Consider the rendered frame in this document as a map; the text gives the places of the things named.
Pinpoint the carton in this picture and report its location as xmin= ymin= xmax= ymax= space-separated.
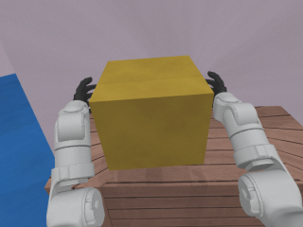
xmin=88 ymin=55 xmax=214 ymax=171

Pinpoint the robot right hand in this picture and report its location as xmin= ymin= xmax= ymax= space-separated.
xmin=205 ymin=71 xmax=227 ymax=108

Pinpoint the robot left hand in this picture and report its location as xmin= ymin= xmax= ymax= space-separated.
xmin=73 ymin=77 xmax=97 ymax=114

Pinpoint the left robot upper arm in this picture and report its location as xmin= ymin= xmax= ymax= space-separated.
xmin=47 ymin=186 xmax=105 ymax=227

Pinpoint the right robot upper arm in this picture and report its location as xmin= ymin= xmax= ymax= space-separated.
xmin=238 ymin=168 xmax=303 ymax=227

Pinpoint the robot left forearm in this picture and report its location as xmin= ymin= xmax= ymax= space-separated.
xmin=46 ymin=100 xmax=95 ymax=227

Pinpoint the robot right forearm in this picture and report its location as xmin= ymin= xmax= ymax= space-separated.
xmin=213 ymin=92 xmax=303 ymax=206

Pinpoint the pedestal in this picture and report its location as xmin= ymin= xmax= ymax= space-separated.
xmin=45 ymin=106 xmax=303 ymax=227

